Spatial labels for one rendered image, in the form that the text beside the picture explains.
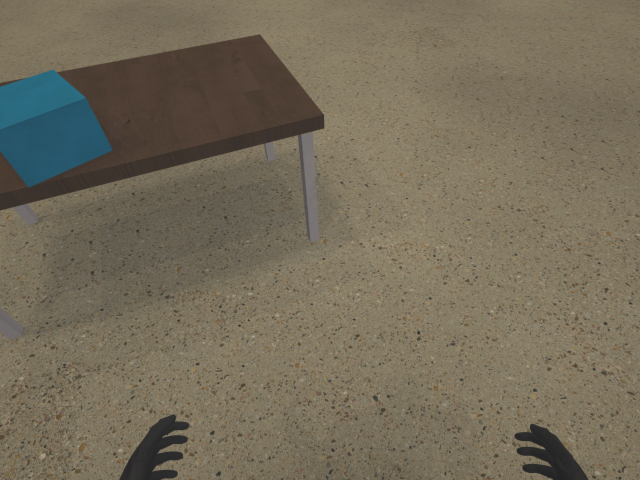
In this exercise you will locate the table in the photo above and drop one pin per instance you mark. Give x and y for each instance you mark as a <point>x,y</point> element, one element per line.
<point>167,109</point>

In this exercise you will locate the robot right hand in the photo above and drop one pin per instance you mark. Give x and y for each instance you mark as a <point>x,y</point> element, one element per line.
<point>564,467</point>

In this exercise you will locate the robot left hand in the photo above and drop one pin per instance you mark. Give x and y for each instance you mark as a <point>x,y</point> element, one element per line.
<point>145,457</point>

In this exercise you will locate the carton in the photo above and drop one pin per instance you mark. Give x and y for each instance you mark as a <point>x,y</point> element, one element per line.
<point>47,127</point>

